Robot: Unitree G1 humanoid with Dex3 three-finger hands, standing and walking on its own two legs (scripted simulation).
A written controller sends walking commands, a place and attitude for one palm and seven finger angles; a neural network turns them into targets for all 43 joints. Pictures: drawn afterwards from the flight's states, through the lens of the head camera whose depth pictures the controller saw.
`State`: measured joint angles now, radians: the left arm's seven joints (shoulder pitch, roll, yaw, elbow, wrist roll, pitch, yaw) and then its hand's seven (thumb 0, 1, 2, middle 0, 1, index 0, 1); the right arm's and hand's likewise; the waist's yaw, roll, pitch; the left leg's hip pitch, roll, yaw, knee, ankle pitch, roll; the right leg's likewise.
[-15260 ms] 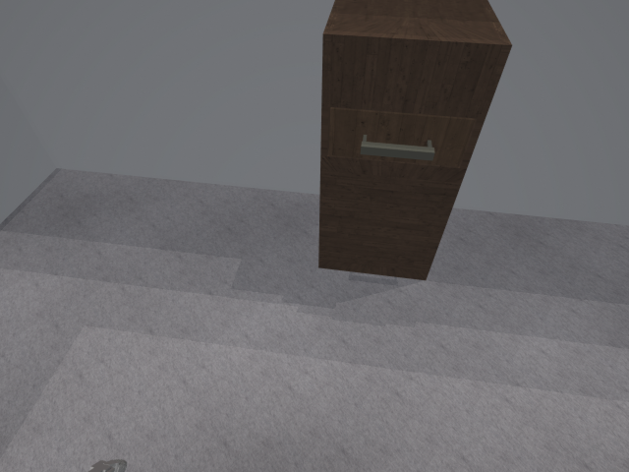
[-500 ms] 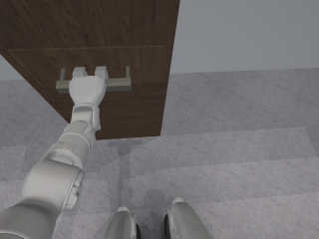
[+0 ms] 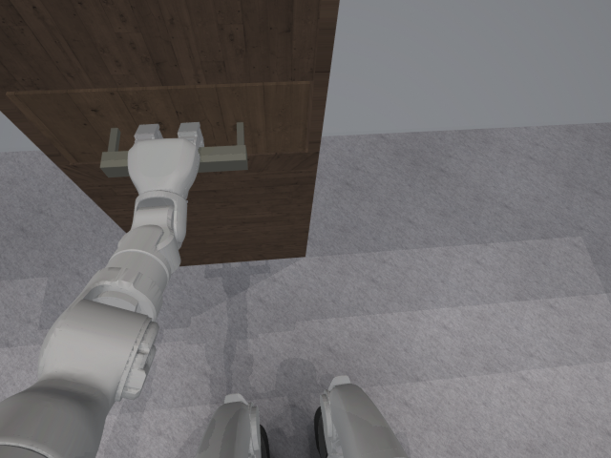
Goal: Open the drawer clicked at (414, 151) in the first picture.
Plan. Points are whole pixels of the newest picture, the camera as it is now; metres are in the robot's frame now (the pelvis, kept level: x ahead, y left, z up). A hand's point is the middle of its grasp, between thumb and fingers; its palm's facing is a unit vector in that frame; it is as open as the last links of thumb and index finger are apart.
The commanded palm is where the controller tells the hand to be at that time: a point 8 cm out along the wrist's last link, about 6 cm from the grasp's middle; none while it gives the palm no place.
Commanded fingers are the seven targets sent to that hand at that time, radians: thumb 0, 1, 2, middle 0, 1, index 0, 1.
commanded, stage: close the thumb around the handle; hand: left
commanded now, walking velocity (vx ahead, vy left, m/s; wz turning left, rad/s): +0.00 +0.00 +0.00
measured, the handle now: (177, 147) +0.55 +0.13 -0.02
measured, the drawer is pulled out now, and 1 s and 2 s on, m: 0.00 0.08 0.19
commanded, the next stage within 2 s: pull the drawer open in 0.18 s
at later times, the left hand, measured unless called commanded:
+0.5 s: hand (177, 194) +0.49 +0.14 -0.04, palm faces -0.06 -0.03 -1.00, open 5.9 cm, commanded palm +0.45 +0.14 +0.01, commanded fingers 0.00 0.90 0.90 -0.40 -1.35 -0.40 -1.35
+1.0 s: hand (175, 236) +0.42 +0.14 -0.04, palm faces -0.04 -0.03 -1.00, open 5.9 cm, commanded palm +0.39 +0.13 +0.01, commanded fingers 0.00 0.90 0.90 -0.40 -1.35 -0.40 -1.35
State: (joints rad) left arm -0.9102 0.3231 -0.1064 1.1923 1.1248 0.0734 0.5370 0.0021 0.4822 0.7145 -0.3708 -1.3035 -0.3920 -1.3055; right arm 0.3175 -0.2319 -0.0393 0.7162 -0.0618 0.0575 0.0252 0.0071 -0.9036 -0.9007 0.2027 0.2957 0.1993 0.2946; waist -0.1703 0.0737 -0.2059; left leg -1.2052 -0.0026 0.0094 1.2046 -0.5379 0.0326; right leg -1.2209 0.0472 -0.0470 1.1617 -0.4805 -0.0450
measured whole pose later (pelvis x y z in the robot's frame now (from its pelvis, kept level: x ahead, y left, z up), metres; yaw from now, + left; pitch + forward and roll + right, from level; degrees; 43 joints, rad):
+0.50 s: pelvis +0.01 +0.00 +0.01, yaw -1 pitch +30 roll -1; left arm -0.80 0.29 -0.10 1.11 1.13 0.07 0.56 0.01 0.67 0.76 -0.34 -1.35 -0.39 -1.35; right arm 0.30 -0.23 -0.06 0.71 -0.06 0.08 0.03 0.01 -0.90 -0.90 0.20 0.30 0.20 0.29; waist -0.14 0.07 -0.21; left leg -1.14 0.00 0.02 1.16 -0.54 0.03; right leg -1.16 0.05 -0.03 1.13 -0.48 -0.04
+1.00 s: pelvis +0.01 +0.00 +0.02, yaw +0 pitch +26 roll +0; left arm -0.59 0.19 -0.16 1.01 1.16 0.07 0.63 0.01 0.67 0.79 -0.33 -1.35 -0.39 -1.35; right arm 0.23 -0.21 -0.07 0.69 -0.06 0.11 0.03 0.01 -0.90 -0.90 0.20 0.30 0.20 0.29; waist -0.07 0.05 -0.22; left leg -1.04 -0.01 0.02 1.12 -0.53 0.03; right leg -1.07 0.04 -0.03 1.10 -0.48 -0.05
